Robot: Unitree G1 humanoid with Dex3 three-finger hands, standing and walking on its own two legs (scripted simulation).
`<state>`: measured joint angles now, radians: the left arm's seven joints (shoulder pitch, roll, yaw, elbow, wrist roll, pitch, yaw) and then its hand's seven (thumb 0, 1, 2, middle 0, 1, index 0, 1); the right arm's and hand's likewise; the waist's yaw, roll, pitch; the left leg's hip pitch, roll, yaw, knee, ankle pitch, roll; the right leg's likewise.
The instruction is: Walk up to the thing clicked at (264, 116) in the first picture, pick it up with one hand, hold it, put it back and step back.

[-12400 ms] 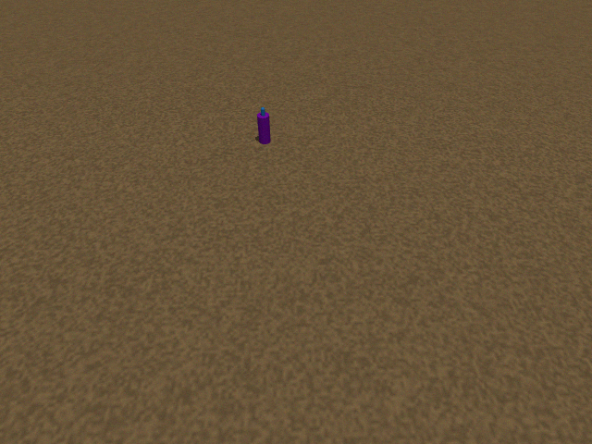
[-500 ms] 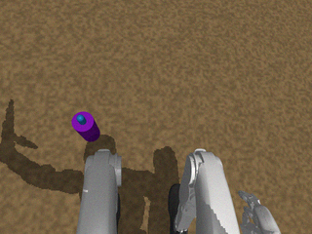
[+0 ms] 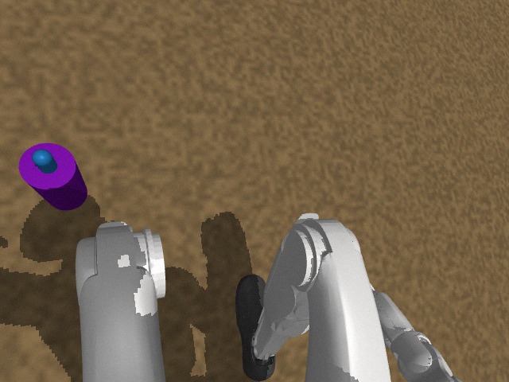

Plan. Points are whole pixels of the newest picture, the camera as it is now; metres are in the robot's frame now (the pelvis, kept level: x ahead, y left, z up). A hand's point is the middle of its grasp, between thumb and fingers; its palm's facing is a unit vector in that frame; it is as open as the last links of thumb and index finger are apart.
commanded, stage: close in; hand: left
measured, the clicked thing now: (56, 177) +0.41 +0.26 -0.20
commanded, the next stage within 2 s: close in 0.82 s
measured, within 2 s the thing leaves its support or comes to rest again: leaves its support in 1.88 s
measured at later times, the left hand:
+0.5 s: hand (27, 197) +0.37 +0.29 -0.17, palm faces +0.19 -0.98 +0.02, open 17.7 cm
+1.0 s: hand (55, 191) +0.39 +0.26 -0.19, palm faces +0.24 -0.97 +0.01, open 17.3 cm
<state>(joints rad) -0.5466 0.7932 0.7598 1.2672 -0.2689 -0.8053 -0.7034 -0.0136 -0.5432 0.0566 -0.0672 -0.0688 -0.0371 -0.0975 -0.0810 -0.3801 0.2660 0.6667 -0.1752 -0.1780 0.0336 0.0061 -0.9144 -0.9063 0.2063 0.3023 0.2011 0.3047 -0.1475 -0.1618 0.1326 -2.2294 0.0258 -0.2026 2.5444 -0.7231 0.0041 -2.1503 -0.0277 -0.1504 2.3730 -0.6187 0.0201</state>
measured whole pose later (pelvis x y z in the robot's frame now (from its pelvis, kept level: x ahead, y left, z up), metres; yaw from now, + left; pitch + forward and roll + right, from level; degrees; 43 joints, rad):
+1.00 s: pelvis -0.02 +0.01 -0.03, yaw -4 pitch +11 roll -17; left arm -0.52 0.71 0.48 1.36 -0.13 -1.15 -0.10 -0.01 -0.53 0.09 -0.07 -0.08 -0.07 -0.09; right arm -0.16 -0.38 0.45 0.60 -0.34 -0.05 0.15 0.00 -0.92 -0.90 0.21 0.30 0.20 0.30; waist -0.21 -0.24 0.28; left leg -2.20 0.01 -0.33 2.67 -0.70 0.01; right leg -2.07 0.01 -0.25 2.40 -0.56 0.06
